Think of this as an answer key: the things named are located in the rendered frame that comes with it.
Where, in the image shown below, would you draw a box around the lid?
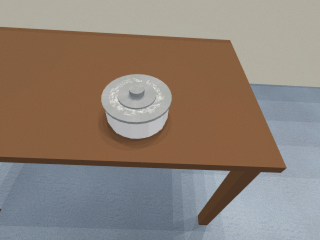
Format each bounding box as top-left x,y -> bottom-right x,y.
101,74 -> 172,124

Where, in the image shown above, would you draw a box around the knob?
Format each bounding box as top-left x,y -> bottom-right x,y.
129,83 -> 145,98

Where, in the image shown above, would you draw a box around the pot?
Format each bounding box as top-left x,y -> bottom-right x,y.
105,110 -> 169,139

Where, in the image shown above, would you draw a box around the table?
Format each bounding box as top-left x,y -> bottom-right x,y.
0,27 -> 287,225

